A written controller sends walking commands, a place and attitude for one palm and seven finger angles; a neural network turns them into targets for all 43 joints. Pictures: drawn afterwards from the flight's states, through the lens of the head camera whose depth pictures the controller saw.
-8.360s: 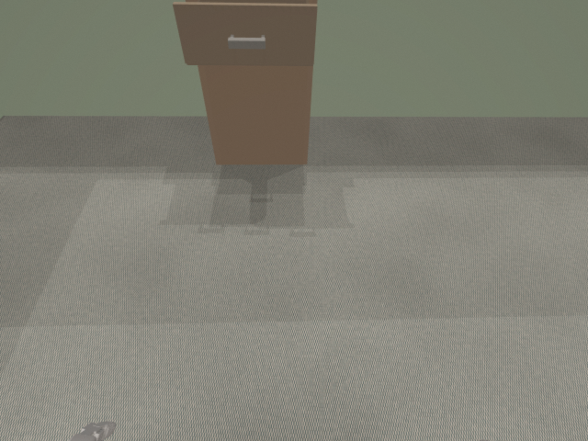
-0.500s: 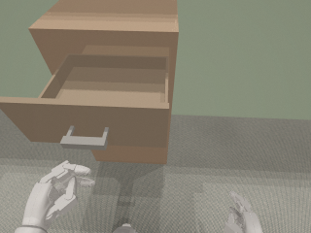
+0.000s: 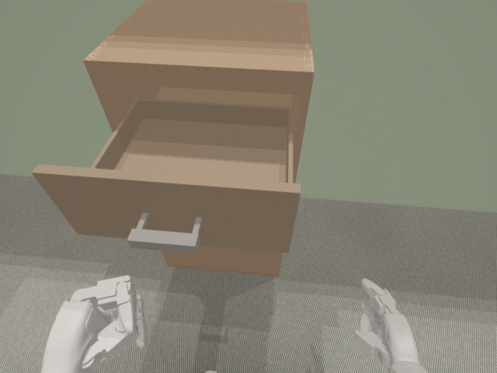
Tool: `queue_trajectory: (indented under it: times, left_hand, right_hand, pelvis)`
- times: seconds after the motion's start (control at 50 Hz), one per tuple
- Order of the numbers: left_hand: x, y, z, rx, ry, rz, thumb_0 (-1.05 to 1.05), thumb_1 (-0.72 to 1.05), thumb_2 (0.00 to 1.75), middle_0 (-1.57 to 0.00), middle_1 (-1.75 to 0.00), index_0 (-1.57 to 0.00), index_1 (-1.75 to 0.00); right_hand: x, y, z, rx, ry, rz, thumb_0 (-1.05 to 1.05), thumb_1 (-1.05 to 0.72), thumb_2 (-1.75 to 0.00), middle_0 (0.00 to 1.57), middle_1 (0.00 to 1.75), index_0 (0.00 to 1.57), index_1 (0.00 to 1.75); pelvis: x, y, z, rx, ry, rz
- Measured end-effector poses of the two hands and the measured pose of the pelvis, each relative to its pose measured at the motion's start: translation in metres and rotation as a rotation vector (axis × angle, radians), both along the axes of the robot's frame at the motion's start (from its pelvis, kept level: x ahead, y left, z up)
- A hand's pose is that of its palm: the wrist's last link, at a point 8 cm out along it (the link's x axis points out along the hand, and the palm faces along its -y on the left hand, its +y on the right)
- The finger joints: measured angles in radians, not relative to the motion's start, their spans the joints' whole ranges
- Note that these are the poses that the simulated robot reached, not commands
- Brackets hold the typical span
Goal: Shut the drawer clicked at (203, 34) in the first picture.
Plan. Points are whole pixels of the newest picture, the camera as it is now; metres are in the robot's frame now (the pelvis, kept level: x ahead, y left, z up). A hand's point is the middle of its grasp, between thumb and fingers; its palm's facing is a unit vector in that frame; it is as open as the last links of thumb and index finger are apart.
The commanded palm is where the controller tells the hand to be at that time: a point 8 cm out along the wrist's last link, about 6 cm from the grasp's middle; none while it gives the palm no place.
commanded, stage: raise the hand and make a fist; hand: left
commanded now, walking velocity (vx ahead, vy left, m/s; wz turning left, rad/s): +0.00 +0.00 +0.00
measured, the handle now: (167, 230) +0.34 +0.17 +0.04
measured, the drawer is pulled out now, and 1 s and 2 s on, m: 0.28 0.28 0.28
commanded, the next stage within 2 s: bring the fist close to the handle in 0.68 s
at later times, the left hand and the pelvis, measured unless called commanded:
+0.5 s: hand (147, 319) +0.16 +0.13 +0.13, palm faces +0.00 -1.00 -0.08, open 3.2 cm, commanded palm +0.12 +0.19 +0.14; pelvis +0.00 -0.01 +0.01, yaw +0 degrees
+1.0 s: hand (137, 316) +0.17 +0.15 +0.11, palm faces +0.02 -1.00 -0.07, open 3.2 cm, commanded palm +0.13 +0.20 +0.12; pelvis +0.01 -0.03 +0.02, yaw +1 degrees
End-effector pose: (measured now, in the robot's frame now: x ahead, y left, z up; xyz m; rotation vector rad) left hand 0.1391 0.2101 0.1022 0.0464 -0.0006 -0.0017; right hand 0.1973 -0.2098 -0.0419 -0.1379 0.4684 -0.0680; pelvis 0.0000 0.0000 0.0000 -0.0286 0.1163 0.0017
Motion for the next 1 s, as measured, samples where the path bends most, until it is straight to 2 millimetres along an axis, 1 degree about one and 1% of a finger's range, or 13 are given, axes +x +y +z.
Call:
queue_trajectory:
  times: [0.08,0.16,0.24,0.36,0.5,0.66,0.84,0.92,1.0]
  left_hand:
    - [-0.002,-0.004,0.008,0.001,0.000,-0.005,0.01,0.90,0.90,-1.32,-1.51,-1.31,-1.52]
    - [-0.003,-0.009,0.017,0.003,-0.012,-0.010,0.01,0.90,0.90,-1.36,-1.56,-1.36,-1.56]
    - [-0.001,-0.013,0.025,0.014,-0.025,-0.012,0.01,0.90,0.90,-1.38,-1.58,-1.38,-1.59]
    - [0.003,-0.018,0.036,0.028,-0.031,-0.014,0.01,0.90,0.90,-1.39,-1.60,-1.39,-1.60]
    - [0.003,-0.023,0.031,0.036,0.011,-0.002,0.01,0.90,0.89,-1.40,-1.60,-1.40,-1.60]
    - [-0.001,-0.017,0.035,0.061,-0.005,0.028,0.01,0.90,0.89,-1.40,-1.60,-1.40,-1.60]
    - [-0.001,-0.011,0.031,0.054,0.007,0.030,0.01,0.90,0.89,-1.40,-1.60,-1.40,-1.60]
    - [0.003,-0.007,0.023,0.035,0.019,0.037,0.01,0.90,0.89,-1.40,-1.60,-1.40,-1.60]
    - [0.009,-0.005,0.014,0.022,0.036,0.027,0.01,0.90,0.90,-1.40,-1.60,-1.40,-1.60]
  right_hand:
    - [0.000,0.009,0.004,0.017,-0.013,0.024,0.02,-0.90,-0.90,0.20,0.30,0.20,0.30]
    - [-0.005,0.012,0.003,0.020,-0.008,0.036,0.02,-0.90,-0.90,0.20,0.30,0.21,0.30]
    - [-0.014,0.007,0.000,0.018,0.013,0.032,0.02,-0.90,-0.90,0.21,0.30,0.21,0.30]
    - [-0.026,-0.006,-0.002,0.017,0.032,-0.001,0.02,-0.90,-0.90,0.20,0.30,0.21,0.30]
    - [-0.029,-0.025,-0.003,0.006,0.039,-0.032,0.02,-0.90,-0.90,0.20,0.30,0.20,0.30]
    - [-0.019,-0.039,-0.002,0.007,0.017,-0.042,0.02,-0.90,-0.90,0.20,0.30,0.20,0.30]
    - [-0.001,-0.043,0.006,0.005,-0.029,-0.028,0.02,-0.91,-0.90,0.20,0.30,0.20,0.30]
    - [0.003,-0.043,0.008,-0.005,-0.033,-0.018,0.02,-0.90,-0.90,0.20,0.30,0.20,0.30]
    - [0.002,-0.043,0.007,-0.019,-0.022,-0.013,0.02,-0.90,-0.90,0.20,0.30,0.20,0.30]
  pelvis:
    - [0.000,0.002,0.002,-0.002,-0.016,0.002]
    - [-0.002,0.003,0.003,-0.001,-0.028,0.004]
    - [-0.002,0.001,0.004,0.001,-0.038,0.004]
    - [0.000,-0.004,0.008,0.008,-0.050,-0.001]
    - [0.003,-0.012,0.010,0.016,-0.053,-0.004]
    - [0.008,-0.024,0.012,0.021,-0.053,-0.001]
    - [0.012,-0.031,0.015,0.024,-0.058,0.007]
    - [0.012,-0.032,0.016,0.023,-0.055,0.010]
    - [0.012,-0.031,0.016,0.023,-0.049,0.010]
